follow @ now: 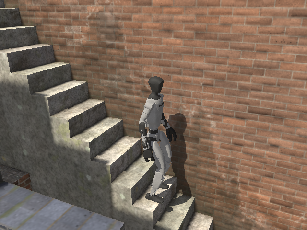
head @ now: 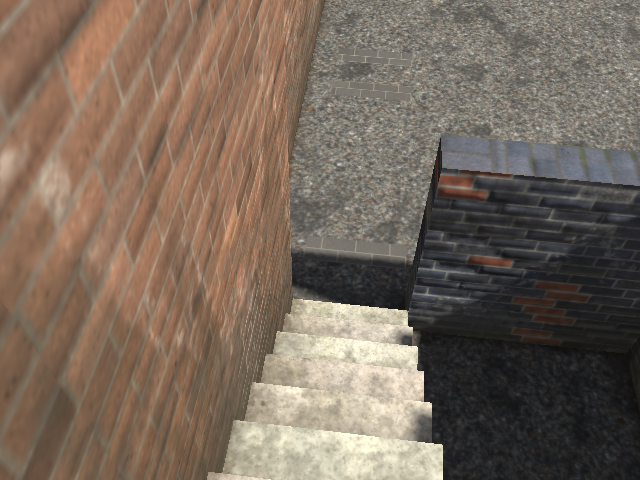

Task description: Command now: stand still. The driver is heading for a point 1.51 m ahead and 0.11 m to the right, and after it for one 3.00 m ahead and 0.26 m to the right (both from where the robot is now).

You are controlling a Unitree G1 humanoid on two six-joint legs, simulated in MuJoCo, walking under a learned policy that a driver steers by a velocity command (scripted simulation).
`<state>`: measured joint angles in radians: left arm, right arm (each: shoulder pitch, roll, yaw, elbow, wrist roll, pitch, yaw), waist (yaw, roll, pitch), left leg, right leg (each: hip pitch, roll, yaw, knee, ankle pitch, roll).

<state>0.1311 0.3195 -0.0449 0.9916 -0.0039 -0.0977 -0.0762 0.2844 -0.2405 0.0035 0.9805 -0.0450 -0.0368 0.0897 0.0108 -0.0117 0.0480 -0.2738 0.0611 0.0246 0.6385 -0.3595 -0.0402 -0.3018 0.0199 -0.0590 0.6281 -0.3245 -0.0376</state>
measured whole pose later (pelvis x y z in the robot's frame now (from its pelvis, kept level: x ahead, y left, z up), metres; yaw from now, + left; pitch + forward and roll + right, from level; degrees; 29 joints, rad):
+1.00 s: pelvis +0.25 +0.05 -0.24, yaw -2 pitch +2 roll +3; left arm 0.24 0.31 -0.02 0.88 0.06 -0.12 0.01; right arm 0.53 -0.18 0.01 0.94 -0.10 -0.10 0.13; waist -0.05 -0.08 -0.06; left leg -0.41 -0.13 0.07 0.85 -0.47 0.10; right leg -0.88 -0.07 0.11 1.60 -0.22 0.04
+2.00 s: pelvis +0.75 -0.01 -0.66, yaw -1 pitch +2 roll +4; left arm 0.18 0.28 -0.03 0.89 0.11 -0.09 -0.05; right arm 0.50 -0.16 0.01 0.91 -0.08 -0.12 0.07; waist -0.08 -0.08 -0.08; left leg -0.41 -0.09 0.06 0.95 -0.59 0.06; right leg -0.84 -0.11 0.06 1.12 0.18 0.02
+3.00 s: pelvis +1.22 -0.07 -1.07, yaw -1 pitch +3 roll +3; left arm 0.18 0.26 -0.03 0.94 0.11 -0.09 -0.05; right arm 0.50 -0.14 0.02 0.96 -0.08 -0.14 0.05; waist -0.07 -0.06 -0.08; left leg -0.38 -0.11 0.05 0.93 -0.61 0.08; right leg -0.86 -0.10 0.06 1.07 0.25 0.02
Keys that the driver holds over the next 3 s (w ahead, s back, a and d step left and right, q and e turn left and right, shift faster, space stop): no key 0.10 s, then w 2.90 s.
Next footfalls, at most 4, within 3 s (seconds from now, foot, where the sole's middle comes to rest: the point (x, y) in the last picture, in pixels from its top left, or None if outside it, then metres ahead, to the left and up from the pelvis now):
0.84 left None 0.28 0.13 -0.97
1.32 right None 0.49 -0.09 -1.17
1.74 left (297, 459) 0.74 0.09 -1.38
2.18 right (372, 423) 0.95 -0.17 -1.58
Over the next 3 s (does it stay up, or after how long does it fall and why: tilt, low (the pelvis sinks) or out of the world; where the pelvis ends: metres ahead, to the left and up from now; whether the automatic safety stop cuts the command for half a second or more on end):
stays up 1.22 -0.07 -1.07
